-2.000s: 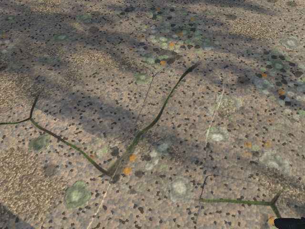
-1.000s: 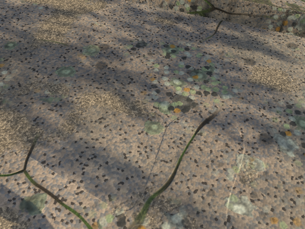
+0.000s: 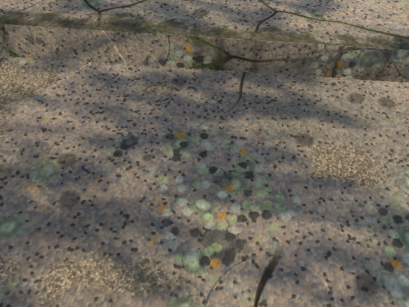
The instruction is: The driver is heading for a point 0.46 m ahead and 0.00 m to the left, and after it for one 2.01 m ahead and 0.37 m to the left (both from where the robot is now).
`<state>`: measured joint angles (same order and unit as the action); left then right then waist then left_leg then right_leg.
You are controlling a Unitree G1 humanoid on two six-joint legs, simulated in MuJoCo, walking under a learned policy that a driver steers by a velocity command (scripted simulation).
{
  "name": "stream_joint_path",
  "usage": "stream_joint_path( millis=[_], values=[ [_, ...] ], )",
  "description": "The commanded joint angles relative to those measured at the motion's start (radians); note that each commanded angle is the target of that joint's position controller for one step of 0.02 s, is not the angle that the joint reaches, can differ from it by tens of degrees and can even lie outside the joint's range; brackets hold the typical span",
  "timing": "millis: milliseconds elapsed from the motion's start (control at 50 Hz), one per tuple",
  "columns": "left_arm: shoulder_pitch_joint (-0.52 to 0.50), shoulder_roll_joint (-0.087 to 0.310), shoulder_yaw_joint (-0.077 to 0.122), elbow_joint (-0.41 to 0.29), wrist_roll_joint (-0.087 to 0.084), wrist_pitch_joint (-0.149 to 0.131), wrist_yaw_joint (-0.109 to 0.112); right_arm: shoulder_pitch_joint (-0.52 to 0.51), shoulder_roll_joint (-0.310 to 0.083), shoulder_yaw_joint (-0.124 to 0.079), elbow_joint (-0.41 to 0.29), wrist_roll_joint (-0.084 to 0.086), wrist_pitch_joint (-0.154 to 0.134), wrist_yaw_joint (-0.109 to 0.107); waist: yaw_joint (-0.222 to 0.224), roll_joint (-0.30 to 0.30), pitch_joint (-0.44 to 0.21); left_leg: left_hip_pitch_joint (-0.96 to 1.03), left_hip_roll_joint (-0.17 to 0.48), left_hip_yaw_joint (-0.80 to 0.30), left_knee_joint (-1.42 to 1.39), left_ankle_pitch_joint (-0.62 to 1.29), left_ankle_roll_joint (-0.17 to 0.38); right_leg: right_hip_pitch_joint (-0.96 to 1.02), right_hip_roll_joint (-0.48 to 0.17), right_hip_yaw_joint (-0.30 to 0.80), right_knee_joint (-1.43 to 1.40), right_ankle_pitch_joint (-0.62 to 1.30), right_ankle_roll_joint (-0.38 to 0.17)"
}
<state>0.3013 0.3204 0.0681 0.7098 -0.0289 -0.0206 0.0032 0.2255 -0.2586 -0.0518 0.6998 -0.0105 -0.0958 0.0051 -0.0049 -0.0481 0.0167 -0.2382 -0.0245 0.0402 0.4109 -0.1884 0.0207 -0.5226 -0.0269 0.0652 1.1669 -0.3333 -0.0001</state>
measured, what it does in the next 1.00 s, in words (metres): walks ahead: right foot, then left foot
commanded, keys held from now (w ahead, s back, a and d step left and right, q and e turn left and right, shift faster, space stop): w+e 0.18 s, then no key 0.06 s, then q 0.76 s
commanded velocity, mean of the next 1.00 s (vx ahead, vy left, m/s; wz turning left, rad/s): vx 0.21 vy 0.00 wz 0.08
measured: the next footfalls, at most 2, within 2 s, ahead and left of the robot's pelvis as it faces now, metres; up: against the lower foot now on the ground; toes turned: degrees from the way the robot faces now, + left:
right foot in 0.32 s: +0.32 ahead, -0.17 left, +0.00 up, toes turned -11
left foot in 0.80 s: +0.31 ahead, +0.07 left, +0.00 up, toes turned +7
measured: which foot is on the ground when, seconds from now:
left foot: down 0.00-0.32, up 0.34-0.78, down 0.80-1.00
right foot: up 0.00-0.30, down 0.32-0.82, up 0.84-1.00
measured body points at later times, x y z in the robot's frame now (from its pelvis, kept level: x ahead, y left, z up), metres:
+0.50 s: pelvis +0.22 -0.07 -0.01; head +0.26 -0.09 +0.44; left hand +0.43 +0.15 -0.10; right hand +0.26 -0.36 -0.14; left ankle +0.20 +0.10 -0.67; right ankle +0.28 -0.16 -0.74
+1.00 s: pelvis +0.27 -0.02 +0.00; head +0.32 +0.01 +0.45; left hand +0.39 +0.28 -0.12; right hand +0.45 -0.29 -0.08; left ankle +0.27 +0.07 -0.74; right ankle +0.29 -0.18 -0.66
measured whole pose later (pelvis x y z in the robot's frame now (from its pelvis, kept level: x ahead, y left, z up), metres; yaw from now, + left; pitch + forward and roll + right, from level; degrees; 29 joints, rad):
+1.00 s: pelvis +0.27 -0.02 +0.00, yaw +10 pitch +2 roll -2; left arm 0.07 0.32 0.09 0.79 0.00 0.02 0.04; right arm 0.20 -0.30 -0.07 0.70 0.01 0.02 -0.02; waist -0.01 -0.03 0.06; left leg -0.29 -0.02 -0.05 0.46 -0.21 0.05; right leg -0.53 0.01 0.02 1.06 -0.41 0.06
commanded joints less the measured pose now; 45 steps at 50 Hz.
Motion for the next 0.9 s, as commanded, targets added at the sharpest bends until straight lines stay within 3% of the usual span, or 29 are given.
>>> stream_joint_path(
  millis=[20, 60, 140, 180, 220, 260, 280, 300, 320, 340, 360, 380, 400, 420, 440, 480, 500, 540, 640, 720, 780, 800, 820, 840, 860, 880, 900],
  values=[
    [-0.035, 0.031, 0.01, -0.097, 0.004, -0.002, -0.007, 0.005, -0.12, -0.036, -0.027, 0.005, -0.02, -0.001, -0.011, 0.152, 0.015, 0.125, 0.276, -0.216, -0.246, 0.119, 0.169, -0.198, -0.081, 0.036, -0.038, 0.074, 0.015],
    [-0.075, 0.022, 0.004, -0.114, 0.009, -0.002, -0.011, 0.013, -0.145, -0.045, -0.005, 0.004, -0.021, -0.003, -0.015, 0.126, 0.019, 0.144, 0.285, -0.155, -0.258, 0.198, 0.179, -0.221, -0.088, 0.036, -0.126, 0.143, 0.024],
    [-0.183, 0.008, -0.007, -0.137, 0.008, -0.016, -0.036, 0.022, -0.181, -0.052, 0.025, 0.01, -0.011, -0.009, -0.05, 0.105, 0.035, 0.165, 0.261, -0.013, -0.262, 0.26, 0.15, -0.165, -0.076, -0.017, -0.362, 0.34, 0.009],
    [-0.247, 0.004, -0.011, -0.16, 0.006, -0.019, -0.048, 0.052, -0.2, -0.056, 0.045, 0.018, -0.003, -0.011, -0.07, 0.099, 0.052, 0.194, 0.271, 0.024, -0.26, 0.259, 0.138, -0.145, -0.066, -0.047, -0.442, 0.362, -0.006],
    [-0.291, 0.004, -0.011, -0.185, 0.011, -0.023, -0.057, 0.072, -0.212, -0.057, 0.067, 0.029, 0.01, -0.011, -0.07, 0.094, 0.071, 0.219, 0.278, 0.05, -0.212, 0.414, 0.124, -0.105, -0.041, -0.071, -0.52, 0.327, -0.028],
    [-0.27, 0.025, 0.001, -0.194, 0.022, -0.029, -0.063, 0.09, -0.234, -0.06, 0.084, 0.041, 0.023, -0.014, -0.04, 0.12, 0.026, 0.255, 0.284, 0.059, -0.107, 0.678, 0.106, 0.001, 0.014, -0.1, -0.569, 0.253, -0.062],
    [-0.196, 0.048, 0.014, -0.177, 0.029, -0.032, -0.06, 0.089, -0.244, -0.06, 0.091, 0.047, 0.028, -0.015, 0.01, 0.131, -0.026, 0.257, 0.272, 0.062, -0.014, 0.79, 0.091, 0.117, 0.048, -0.11, -0.609, 0.255, -0.086],
    [-0.066, 0.084, 0.035, -0.137, 0.033, -0.033, -0.051, 0.081, -0.232, -0.052, 0.096, 0.049, 0.029, -0.015, 0.087, 0.111, -0.096, 0.206, 0.237, 0.088, 0.137, 0.804, 0.061, 0.319, 0.074, -0.114, -0.691, 0.375, -0.117],
    [0.037, 0.152, 0.052, -0.113, 0.045, -0.026, -0.031, 0.099, -0.187, -0.032, 0.084, 0.027, 0.021, -0.013, 0.127, 0.052, -0.189, 0.035, 0.179, 0.102, 0.351, 0.549, 0.013, 0.581, -0.031, -0.016, -0.661, 0.716, -0.153],
    [0.058, 0.213, 0.04, -0.119, 0.076, -0.018, -0.01, 0.213, -0.064, 0.015, 0.071, -0.017, 0.011, 0.008, 0.052, -0.212, -0.358, -0.307, 0.028, 0.056, 0.757, -0.483, -0.059, 0.946, -0.375, 0.352, -0.552, 1.26, -0.332],
    [0.097, 0.177, 0.033, -0.136, 0.072, -0.015, -0.011, 0.272, -0.14, 0.006, 0.126, 0.024, 0.01, 0.012, 0.117, -0.117, -0.582, -0.31, -0.013, -0.212, 0.942, -0.587, -0.07, 0.972, -0.474, 0.487, -0.586, 1.227, -0.441],
    [0.063, 0.151, 0.031, -0.113, 0.057, -0.011, -0.019, 0.16, -0.211, -0.02, 0.105, 0.066, 0.017, 0.013, 0.125, -0.059, -0.471, -0.373, 0.038, -0.201, 0.94, -0.508, -0.068, 0.851, -0.393, 0.349, -0.659, 1.051, -0.398],
    [-0.025, 0.114, 0.019, -0.099, 0.037, -0.018, -0.022, 0.08, -0.191, -0.014, 0.077, 0.062, 0.027, 0.003, 0.084, -0.033, -0.3, -0.418, 0.087, -0.146, 0.849, -0.43, -0.069, 0.704, -0.324, 0.245, -0.71, 0.893, -0.329],
    [-0.089, 0.059, 0.002, -0.093, 0.033, -0.023, -0.02, 0.058, -0.17, -0.014, 0.09, 0.044, 0.043, -0.012, 0.051, 0.001, -0.205, -0.392, 0.117, -0.133, 0.789, -0.366, -0.081, 0.566, -0.283, 0.183, -0.757, 0.802, -0.286],
    [-0.143, 0.032, -0.007, -0.087, 0.039, -0.027, -0.022, 0.094, -0.159, -0.016, 0.103, 0.035, 0.069, -0.021, 0.003, -0.019, -0.159, -0.287, 0.131, -0.129, 0.744, -0.318, -0.095, 0.422, -0.255, 0.115, -0.804, 0.766, -0.264],
    [-0.208, 0.033, -0.004, -0.074, 0.065, -0.042, -0.023, 0.161, -0.117, -0.014, 0.123, 0.026, 0.103, -0.034, -0.049, -0.043, -0.134, -0.134, 0.118, -0.099, 0.678, -0.243, -0.119, 0.251, -0.235, 0.022, -0.872, 0.732, -0.26],
    [-0.231, 0.051, 0.003, -0.069, 0.068, -0.046, -0.02, 0.159, -0.113, -0.016, 0.114, 0.023, 0.112, -0.041, -0.056, -0.054, -0.121, -0.127, 0.112, -0.085, 0.644, -0.229, -0.124, 0.226, -0.236, -0.009, -0.887, 0.724, -0.263],
    [-0.233, 0.081, 0.016, -0.049, 0.061, -0.044, -0.004, 0.115, -0.112, -0.019, 0.087, 0.016, 0.122, -0.046, -0.044, -0.056, -0.112, -0.152, 0.121, -0.078, 0.584, -0.167, -0.116, 0.235, -0.249, -0.041, -0.908, 0.642, -0.263],
    [-0.221, 0.097, 0.026, -0.011, 0.049, -0.01, 0.027, -0.004, -0.122, -0.028, 0.021, 0.021, 0.145, -0.03, -0.001, -0.051, -0.067, -0.195, 0.139, -0.058, 0.472, -0.108, -0.087, 0.279, -0.282, -0.061, -0.957, 0.289, -0.256],
    [-0.208, 0.122, 0.037, 0.012, 0.034, 0.015, 0.025, -0.048, -0.125, -0.034, -0.019, 0.02, 0.152, -0.008, 0.013, -0.047, -0.058, -0.184, 0.123, -0.018, 0.369, -0.171, -0.059, 0.36, -0.315, -0.073, -0.904, 0.31, -0.239],
    [-0.22, 0.132, 0.043, 0.026, 0.008, 0.029, 0.027, -0.003, -0.123, -0.043, -0.018, 0.02, 0.149, 0.008, -0.025, -0.043, -0.078, -0.064, 0.073, 0.038, 0.143, -0.058, -0.012, 0.381, -0.289, -0.128, -0.774, 0.358, -0.167],
    [-0.171, 0.108, 0.04, 0.049, 0.005, 0.032, 0.026, 0.024, -0.155, -0.055, -0.013, 0.015, 0.146, 0.004, -0.028, 0.001, -0.08, 0.011, 0.06, 0.005, 0.041, 0.065, 0.022, 0.347, -0.242, -0.167, -0.682, 0.288, -0.103],
    [-0.149, 0.063, 0.029, 0.047, 0.032, 0.031, 0.022, 0.052, -0.255, -0.082, -0.021, 0.014, 0.143, -0.012, -0.008, 0.211, -0.083, 0.13, 0.21, -0.222, -0.041, 0.397, 0.09, 0.192, -0.138, -0.262, -0.441, 0.106, -0.009],
    [-0.233, 0.043, 0.019, -0.019, 0.059, 0.028, 0.026, 0.053, -0.345, -0.097, -0.043, -0.007, 0.134, -0.017, -0.025, 0.41, -0.063, 0.205, 0.416, -0.544, -0.062, 0.604, 0.298, -0.1, 0.034, -0.231, -0.212, -0.309, 0.075],
    [-0.293, 0.081, 0.03, -0.022, 0.055, 0.028, 0.028, 0.076, -0.284, -0.083, -0.045, -0.021, 0.111, -0.008, -0.074, 0.249, -0.129, 0.211, 0.404, -0.52, -0.065, 0.595, 0.346, -0.132, 0.03, -0.065, -0.042, -0.355, 0.071],
    [-0.284, 0.084, 0.035, -0.018, 0.031, 0.031, 0.026, 0.042, -0.266, -0.076, -0.045, -0.017, 0.092, -0.007, -0.044, 0.21, -0.126, 0.207, 0.354, -0.432, -0.058, 0.562, 0.302, -0.149, 0.014, -0.025, -0.002, -0.276, 0.054],
    [-0.254, 0.08, 0.038, 0.005, 0.027, 0.033, 0.033, -0.014, -0.247, -0.076, -0.054, 0.003, 0.083, -0.012, -0.015, 0.157, -0.12, 0.203, 0.302, -0.374, -0.047, 0.502, 0.246, -0.157, 0.0, -0.009, -0.018, -0.196, 0.049]
  ],
)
